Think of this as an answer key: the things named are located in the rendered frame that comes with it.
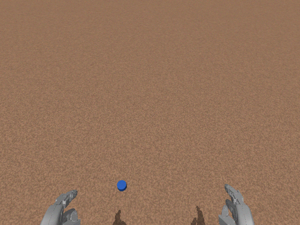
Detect tin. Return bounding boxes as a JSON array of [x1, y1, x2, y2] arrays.
[[117, 180, 127, 191]]

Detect right robot hand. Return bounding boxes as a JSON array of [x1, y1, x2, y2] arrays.
[[218, 184, 255, 225]]

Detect left robot hand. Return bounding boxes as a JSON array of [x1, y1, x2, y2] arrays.
[[40, 190, 81, 225]]

